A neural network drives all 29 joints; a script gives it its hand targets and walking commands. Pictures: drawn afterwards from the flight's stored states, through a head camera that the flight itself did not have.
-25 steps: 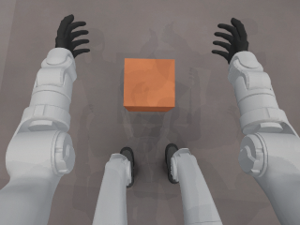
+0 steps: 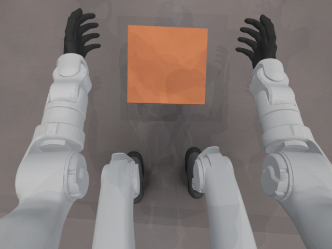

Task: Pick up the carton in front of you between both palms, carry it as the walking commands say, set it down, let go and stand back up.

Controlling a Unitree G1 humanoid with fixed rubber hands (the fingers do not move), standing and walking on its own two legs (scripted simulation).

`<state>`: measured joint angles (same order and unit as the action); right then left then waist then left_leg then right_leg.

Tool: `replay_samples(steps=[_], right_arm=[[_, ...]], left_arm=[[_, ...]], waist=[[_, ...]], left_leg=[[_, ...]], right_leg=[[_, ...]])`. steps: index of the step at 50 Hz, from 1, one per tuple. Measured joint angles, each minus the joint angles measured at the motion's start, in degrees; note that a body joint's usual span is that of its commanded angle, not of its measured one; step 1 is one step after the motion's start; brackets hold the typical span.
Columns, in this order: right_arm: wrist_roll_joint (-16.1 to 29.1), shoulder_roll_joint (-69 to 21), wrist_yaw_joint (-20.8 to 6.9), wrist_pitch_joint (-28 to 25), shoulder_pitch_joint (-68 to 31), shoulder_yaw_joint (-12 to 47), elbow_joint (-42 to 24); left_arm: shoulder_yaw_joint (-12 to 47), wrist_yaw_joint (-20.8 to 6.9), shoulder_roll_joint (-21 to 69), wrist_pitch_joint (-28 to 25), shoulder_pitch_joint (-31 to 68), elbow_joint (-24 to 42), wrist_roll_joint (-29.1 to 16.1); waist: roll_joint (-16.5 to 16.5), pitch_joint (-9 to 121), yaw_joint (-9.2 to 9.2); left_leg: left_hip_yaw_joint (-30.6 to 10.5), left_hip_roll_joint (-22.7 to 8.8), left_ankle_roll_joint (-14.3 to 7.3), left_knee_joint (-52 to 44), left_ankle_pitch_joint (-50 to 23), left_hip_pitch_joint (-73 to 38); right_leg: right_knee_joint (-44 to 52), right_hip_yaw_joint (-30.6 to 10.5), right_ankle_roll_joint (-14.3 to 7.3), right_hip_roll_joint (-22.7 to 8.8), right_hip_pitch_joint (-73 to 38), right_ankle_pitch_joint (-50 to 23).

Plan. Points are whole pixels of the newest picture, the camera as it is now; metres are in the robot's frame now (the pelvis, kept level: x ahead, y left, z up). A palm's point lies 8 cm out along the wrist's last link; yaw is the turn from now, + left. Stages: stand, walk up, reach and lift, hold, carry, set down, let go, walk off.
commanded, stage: reach and lift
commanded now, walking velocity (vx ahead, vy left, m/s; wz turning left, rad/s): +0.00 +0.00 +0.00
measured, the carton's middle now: (165, 73) +0.50 -0.02 -0.40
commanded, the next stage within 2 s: none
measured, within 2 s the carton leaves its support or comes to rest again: leaves its support in 1.36 s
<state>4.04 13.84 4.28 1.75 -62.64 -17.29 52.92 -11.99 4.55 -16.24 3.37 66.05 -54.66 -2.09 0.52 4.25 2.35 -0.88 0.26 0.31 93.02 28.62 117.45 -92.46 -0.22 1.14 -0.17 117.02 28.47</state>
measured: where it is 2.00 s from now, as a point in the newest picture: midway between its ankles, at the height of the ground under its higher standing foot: (166, 184)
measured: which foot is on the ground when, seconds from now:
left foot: down 0.00-1.00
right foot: down 0.00-1.00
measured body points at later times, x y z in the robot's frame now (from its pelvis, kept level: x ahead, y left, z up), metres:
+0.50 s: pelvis -0.05 +0.00 -0.15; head +0.33 +0.00 +0.08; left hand +0.52 +0.17 -0.34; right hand +0.50 -0.20 -0.34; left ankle +0.07 +0.12 -0.49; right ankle +0.08 -0.12 -0.49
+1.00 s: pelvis -0.04 +0.00 -0.15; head +0.33 +0.01 +0.09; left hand +0.52 +0.14 -0.34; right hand +0.50 -0.17 -0.34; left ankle +0.07 +0.12 -0.49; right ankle +0.08 -0.12 -0.49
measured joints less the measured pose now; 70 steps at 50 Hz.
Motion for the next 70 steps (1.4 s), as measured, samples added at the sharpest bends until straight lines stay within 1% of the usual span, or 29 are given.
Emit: replay_samples(steps=[5,9,14,20,24,30,35,43,47,49,50,51,52,55,57,59,62,65,67,70], right_arm=[[5.44,2.72,1.69,1.26,-2.75,4.98,-0.95],[7.91,4.10,2.80,2.67,-6.80,7.13,0.80],[8.93,4.85,3.30,3.17,-13.32,8.26,6.61],[9.42,5.55,3.09,1.82,-19.55,9.56,13.24],[10.53,6.21,3.26,0.54,-21.64,10.93,14.48],[13.22,6.13,4.46,-0.49,-20.23,13.14,11.69],[13.67,4.92,4.99,-0.50,-18.20,13.65,9.94],[10.62,2.91,4.28,-0.81,-17.46,11.20,12.74],[10.63,2.57,4.26,-1.10,-18.43,11.61,13.22],[10.97,2.11,4.28,-1.30,-19.40,12.23,13.35],[10.94,1.76,4.71,-1.45,-19.96,12.21,13.46],[10.87,1.57,5.19,-1.53,-20.44,12.06,13.57],[10.84,1.57,5.63,-1.60,-20.79,11.89,13.64],[10.89,1.69,5.99,-1.72,-21.60,11.88,14.06],[10.22,1.74,5.70,-1.17,-22.48,10.71,14.72],[8.63,1.54,5.36,0.31,-23.24,8.68,14.73],[6.35,1.29,4.57,2.97,-23.00,6.46,13.04],[5.80,1.58,3.83,5.18,-22.22,6.79,11.21],[6.51,1.76,4.26,6.70,-21.40,7.74,9.55],[6.97,0.74,6.02,9.23,-18.61,8.20,5.64]], left_arm=[[4.34,1.53,-2.81,1.06,2.67,1.22,-5.12],[6.39,2.26,-4.40,2.30,6.84,-0.83,-7.67],[7.70,2.23,-5.66,2.59,13.46,-7.18,-9.23],[9.14,1.63,-6.61,1.10,19.28,-13.56,-10.38],[10.72,1.69,-7.37,-0.15,21.03,-14.36,-11.74],[13.51,1.94,-8.35,-1.27,20.19,-11.96,-13.77],[13.90,1.72,-8.23,-1.41,17.99,-10.84,-13.83],[12.16,1.12,-6.08,-1.66,18.31,-14.53,-11.55],[12.99,1.18,-5.41,-1.83,19.41,-15.15,-11.74],[13.89,1.33,-4.63,-1.94,20.28,-15.20,-12.10],[14.17,1.45,-4.08,-1.99,20.77,-15.20,-12.05],[14.26,1.79,-3.49,-2.04,21.24,-15.16,-11.81],[13.95,2.81,-3.26,-2.18,21.62,-15.21,-11.47],[14.18,3.61,-3.18,-2.22,22.83,-15.95,-10.98],[13.53,3.78,-3.02,-1.71,24.16,-17.22,-10.34],[11.75,3.41,-2.91,-0.53,25.18,-17.91,-8.67],[9.20,2.45,-2.77,1.78,24.94,-16.59,-6.18],[8.13,2.40,-2.41,4.05,23.23,-13.51,-5.71],[8.40,3.13,-1.97,5.43,21.32,-10.82,-6.18],[9.10,6.11,-0.85,7.64,16.97,-5.89,-6.88]], waist=[[-0.24,-5.03,-0.04],[-0.38,-9.21,-0.07],[-0.48,-14.50,-0.01],[-0.58,-20.84,-0.07],[-0.72,-24.69,-0.18],[-1.38,-27.77,-0.21],[-1.43,-25.76,-0.09],[-0.97,-22.26,-0.21],[-0.89,-22.65,-0.26],[-0.91,-23.38,-0.28],[-0.94,-23.82,-0.26],[-1.00,-24.30,-0.24],[-1.07,-24.78,-0.28],[-1.21,-25.81,-0.47],[-1.21,-26.31,-0.53],[-1.14,-26.69,-0.49],[-1.09,-26.68,-0.51],[-1.22,-25.97,-0.61],[-1.32,-25.13,-0.65],[-1.59,-22.46,-0.45]], left_leg=[[0.01,-0.01,0.00,10.56,1.70,5.99],[-0.03,0.02,0.07,17.05,1.87,9.07],[-0.16,0.12,0.14,22.67,1.36,11.45],[-0.29,0.17,0.24,27.44,1.22,13.18],[-0.31,0.14,0.33,30.13,1.69,14.02],[-0.64,0.15,0.52,33.42,3.42,13.67],[-0.81,-0.12,0.41,34.37,4.63,13.54],[-0.57,-0.12,0.05,32.76,4.16,13.83],[-0.49,0.03,-0.06,31.95,3.37,13.99],[-0.47,0.11,-0.09,31.65,2.99,13.92],[-0.47,0.15,-0.10,31.53,2.83,13.84],[-0.49,0.18,-0.11,31.44,2.69,13.73],[-0.52,0.17,-0.13,31.38,2.58,13.56],[-0.66,0.16,-0.14,31.33,2.30,13.18],[-0.73,0.21,-0.15,31.51,2.10,13.09],[-0.77,0.29,-0.19,32.04,1.99,13.14],[-0.74,0.25,-0.27,33.25,2.11,13.56],[-0.53,0.02,-0.37,34.35,2.32,14.27],[-0.34,-0.05,-0.39,34.80,2.50,14.59],[-0.26,0.08,-0.22,34.82,2.90,14.71]], right_leg=[[-10.54,-0.17,0.03,0.23,6.03,1.66],[-17.01,-0.22,0.15,0.35,9.12,1.80],[-22.62,-0.18,0.18,0.42,11.44,1.33],[-27.35,-0.12,0.19,0.51,13.15,1.19],[-30.05,-0.14,0.18,0.62,14.06,1.59],[-33.27,0.16,-0.01,0.66,13.74,3.25],[-33.89,0.30,0.17,0.95,13.56,4.15],[-32.17,0.07,0.57,0.94,13.66,3.76],[-31.37,0.00,0.64,0.81,13.70,3.12],[-31.10,-0.02,0.64,0.74,13.57,2.82],[-31.00,-0.03,0.64,0.70,13.47,2.70],[-30.89,0.00,0.65,0.69,13.33,2.58],[-30.80,0.02,0.65,0.70,13.14,2.46],[-30.64,0.16,0.64,0.75,12.71,2.12],[-30.79,0.22,0.63,0.74,12.56,1.94],[-31.31,0.24,0.64,0.70,12.55,1.89],[-32.48,0.19,0.66,0.82,12.98,1.97],[-33.58,-0.05,0.76,1.14,13.89,1.98],[-34.12,-0.28,0.83,1.28,14.35,2.09],[-34.36,-0.74,1.09,1.91,14.61,2.61]])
